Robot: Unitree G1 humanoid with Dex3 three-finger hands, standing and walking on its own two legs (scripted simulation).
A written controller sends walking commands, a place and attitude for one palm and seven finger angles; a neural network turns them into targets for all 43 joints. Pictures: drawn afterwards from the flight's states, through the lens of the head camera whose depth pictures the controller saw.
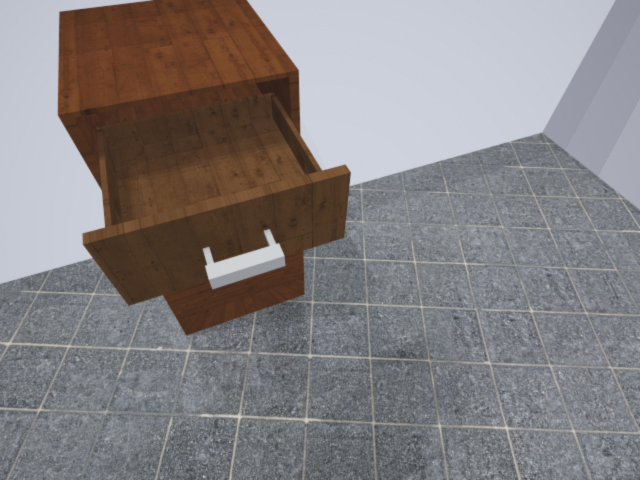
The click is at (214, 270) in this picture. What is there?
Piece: drawer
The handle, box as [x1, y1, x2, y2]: [203, 229, 284, 288]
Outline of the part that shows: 269,229 264,230 264,234 269,245 267,247 215,263 212,260 209,248 203,248 207,263 205,267 212,288 284,265 283,253 279,244 275,243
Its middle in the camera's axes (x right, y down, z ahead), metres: -0.12 +0.03 +0.59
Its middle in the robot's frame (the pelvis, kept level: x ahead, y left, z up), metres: +0.42 +0.15 +0.00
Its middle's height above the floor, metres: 0.76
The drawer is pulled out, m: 0.29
